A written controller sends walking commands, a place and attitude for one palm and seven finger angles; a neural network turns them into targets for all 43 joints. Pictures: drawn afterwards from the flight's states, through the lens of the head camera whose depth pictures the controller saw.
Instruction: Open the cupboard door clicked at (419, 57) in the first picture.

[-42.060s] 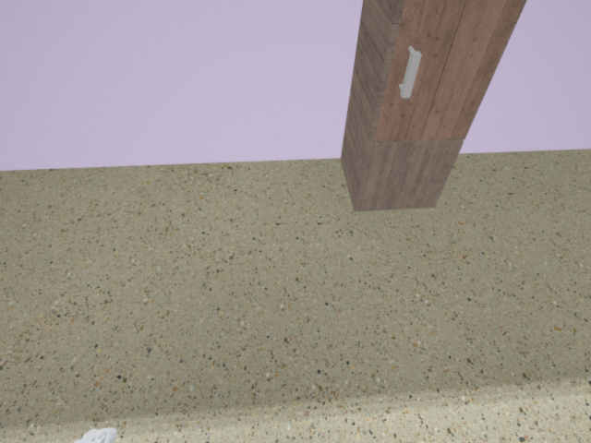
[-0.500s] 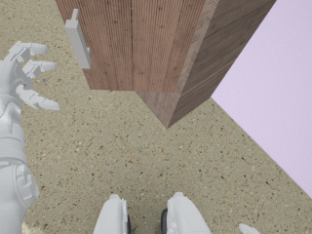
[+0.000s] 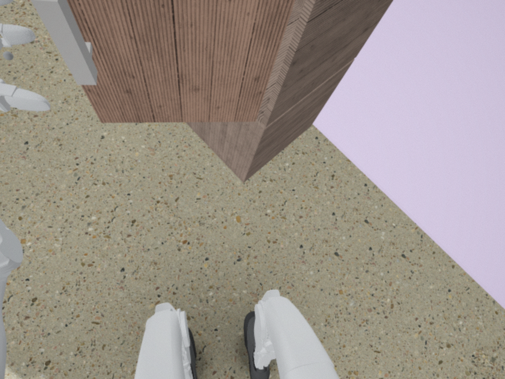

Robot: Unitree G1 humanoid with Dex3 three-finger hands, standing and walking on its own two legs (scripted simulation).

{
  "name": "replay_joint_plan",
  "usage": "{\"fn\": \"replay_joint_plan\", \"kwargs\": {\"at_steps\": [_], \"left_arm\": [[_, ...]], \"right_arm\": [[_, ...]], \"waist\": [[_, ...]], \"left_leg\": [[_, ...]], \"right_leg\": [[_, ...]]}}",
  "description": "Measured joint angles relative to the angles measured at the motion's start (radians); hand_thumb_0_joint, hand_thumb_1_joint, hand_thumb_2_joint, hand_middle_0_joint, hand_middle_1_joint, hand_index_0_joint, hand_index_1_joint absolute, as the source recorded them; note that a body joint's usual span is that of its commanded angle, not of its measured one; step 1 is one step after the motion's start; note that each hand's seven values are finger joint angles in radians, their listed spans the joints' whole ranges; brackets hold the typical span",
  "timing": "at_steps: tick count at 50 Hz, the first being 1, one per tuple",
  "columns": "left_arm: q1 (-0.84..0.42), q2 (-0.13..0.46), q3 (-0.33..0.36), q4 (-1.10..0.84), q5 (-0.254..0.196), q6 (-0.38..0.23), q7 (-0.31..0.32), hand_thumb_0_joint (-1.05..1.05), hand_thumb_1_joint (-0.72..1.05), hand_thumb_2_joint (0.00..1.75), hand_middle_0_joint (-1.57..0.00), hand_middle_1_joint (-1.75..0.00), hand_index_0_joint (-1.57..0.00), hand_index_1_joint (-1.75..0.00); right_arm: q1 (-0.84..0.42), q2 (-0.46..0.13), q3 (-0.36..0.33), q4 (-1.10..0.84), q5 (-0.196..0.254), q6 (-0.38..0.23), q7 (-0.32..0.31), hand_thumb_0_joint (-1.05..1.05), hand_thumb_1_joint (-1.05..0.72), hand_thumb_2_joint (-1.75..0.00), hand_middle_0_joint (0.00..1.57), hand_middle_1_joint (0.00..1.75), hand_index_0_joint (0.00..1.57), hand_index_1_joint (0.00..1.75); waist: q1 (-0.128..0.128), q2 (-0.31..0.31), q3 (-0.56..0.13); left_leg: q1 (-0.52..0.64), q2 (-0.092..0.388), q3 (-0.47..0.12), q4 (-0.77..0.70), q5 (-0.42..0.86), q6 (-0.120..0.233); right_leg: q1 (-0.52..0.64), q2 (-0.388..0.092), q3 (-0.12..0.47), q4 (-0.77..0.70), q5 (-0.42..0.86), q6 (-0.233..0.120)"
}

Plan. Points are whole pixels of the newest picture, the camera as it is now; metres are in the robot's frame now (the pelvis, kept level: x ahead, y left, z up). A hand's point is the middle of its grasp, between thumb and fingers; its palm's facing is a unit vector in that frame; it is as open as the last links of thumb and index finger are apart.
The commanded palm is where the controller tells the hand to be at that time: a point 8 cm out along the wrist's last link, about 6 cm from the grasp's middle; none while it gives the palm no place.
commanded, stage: move the hooked fingers beside the handle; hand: left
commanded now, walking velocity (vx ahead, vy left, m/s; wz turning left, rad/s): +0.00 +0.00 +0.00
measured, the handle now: (71, 28) +0.61 +0.20 +0.06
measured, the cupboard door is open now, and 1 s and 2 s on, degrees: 53 53 53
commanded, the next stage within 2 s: slide the fingers in behind the handle in 0.78 s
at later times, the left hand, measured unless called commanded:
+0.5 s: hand (9, 53) +0.55 +0.26 +0.07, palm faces -0.02 -1.00 -0.01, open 14.0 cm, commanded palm +0.54 +0.28 +0.07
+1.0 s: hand (15, 58) +0.55 +0.26 +0.07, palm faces -0.02 -1.00 -0.01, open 14.0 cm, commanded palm +0.54 +0.28 +0.06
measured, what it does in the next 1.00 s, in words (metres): stands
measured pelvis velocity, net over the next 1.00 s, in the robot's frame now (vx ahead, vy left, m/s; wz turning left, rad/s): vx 0.01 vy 0.00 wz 0.00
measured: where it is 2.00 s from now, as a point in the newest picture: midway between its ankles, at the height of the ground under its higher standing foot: (223, 367)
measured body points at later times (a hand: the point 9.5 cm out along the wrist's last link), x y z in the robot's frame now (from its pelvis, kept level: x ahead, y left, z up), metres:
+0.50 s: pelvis +0.01 +0.01 +0.01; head +0.20 +0.05 +0.42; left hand +0.55 +0.31 +0.08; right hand +0.01 -0.26 -0.09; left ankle +0.03 +0.09 -0.62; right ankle +0.04 -0.13 -0.62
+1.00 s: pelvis +0.01 +0.00 +0.01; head +0.20 +0.05 +0.41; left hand +0.54 +0.31 +0.07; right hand +0.01 -0.26 -0.09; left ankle +0.03 +0.09 -0.62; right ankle +0.04 -0.13 -0.62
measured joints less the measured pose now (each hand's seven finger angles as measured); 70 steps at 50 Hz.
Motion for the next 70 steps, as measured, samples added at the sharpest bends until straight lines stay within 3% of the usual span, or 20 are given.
{"fn": "replay_joint_plan", "kwargs": {"at_steps": [4, 15, 26, 34, 47, 70], "left_arm": [[-0.025, 0.019, 0.006, -0.017, 0.013, 0.004, 0.005, -0.01, -0.50, 0.30, -0.30, -1.20, -0.30, -1.20], [0.069, -0.037, 0.041, -0.093, 0.001, 0.013, 0.015, -0.01, -0.50, 0.30, -0.30, -1.20, -0.30, -1.20], [0.053, -0.039, -0.010, -0.056, -0.011, 0.003, 0.011, -0.01, -0.50, 0.30, -0.30, -1.20, -0.30, -1.20], [0.068, -0.058, -0.006, -0.067, -0.012, -0.016, 0.020, -0.01, -0.50, 0.30, -0.30, -1.20, -0.30, -1.20], [0.061, -0.041, -0.006, -0.076, -0.019, -0.005, 0.010, -0.01, -0.50, 0.30, -0.30, -1.20, -0.30, -1.20], [0.092, -0.124, -0.029, -0.108, -0.021, -0.033, 0.075, -0.01, -0.50, 0.30, -0.30, -1.20, -0.30, -1.20]], "right_arm": [[0.009, 0.005, -0.001, -0.007, -0.008, 0.008, 0.007, 0.00, -0.90, -0.90, 0.21, 0.30, 0.21, 0.30], [0.030, 0.028, -0.002, -0.002, -0.009, 0.038, 0.028, 0.00, -0.90, -0.90, 0.21, 0.30, 0.21, 0.30], [0.009, 0.019, -0.010, -0.003, -0.007, 0.038, 0.023, 0.00, -0.90, -0.90, 0.21, 0.30, 0.21, 0.30], [-0.008, 0.012, -0.015, -0.012, -0.008, 0.041, 0.024, 0.00, -0.90, -0.90, 0.21, 0.30, 0.20, 0.30], [-0.010, 0.025, -0.008, -0.002, -0.003, 0.045, 0.023, 0.00, -0.90, -0.90, 0.21, 0.30, 0.20, 0.30], [0.007, 0.029, -0.021, 0.008, -0.009, 0.034, 0.035, 0.00, -0.90, -0.90, 0.21, 0.30, 0.20, 0.30]], "waist": [[-0.012, 0.006, 0.001], [0.006, 0.005, 0.002], [0.012, 0.002, -0.004], [0.016, -0.002, -0.004], [0.018, 0.000, 0.002], [0.016, 0.002, -0.009]], "left_leg": [[-0.028, 0.002, -0.001, 0.012, -0.003, 0.001], [0.010, 0.005, 0.012, -0.022, -0.006, 0.006], [0.038, 0.000, 0.001, -0.035, -0.010, 0.003], [0.033, 0.000, 0.000, -0.025, -0.016, 0.001], [0.023, 0.002, -0.005, -0.018, -0.016, -0.002], [0.041, -0.001, 0.004, -0.027, -0.011, 0.002]], "right_leg": [[-0.026, 0.001, 0.000, 0.007, 0.000, 0.002], [0.007, 0.008, 0.013, -0.030, 0.005, 0.009], [0.042, 0.004, 0.002, -0.047, -0.002, 0.007], [0.036, 0.004, 0.003, -0.034, -0.010, 0.006], [0.027, 0.007, -0.001, -0.028, -0.010, 0.003], [0.040, 0.006, 0.009, -0.033, -0.004, 0.007]]}}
